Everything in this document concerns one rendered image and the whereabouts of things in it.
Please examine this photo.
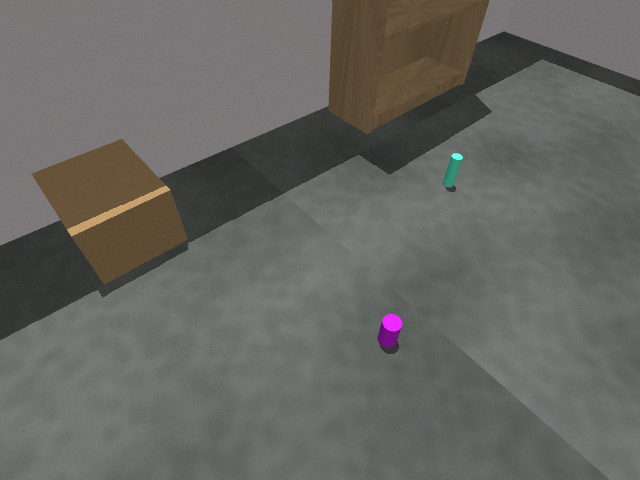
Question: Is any bookshelf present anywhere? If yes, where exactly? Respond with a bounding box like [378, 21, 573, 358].
[328, 0, 489, 134]

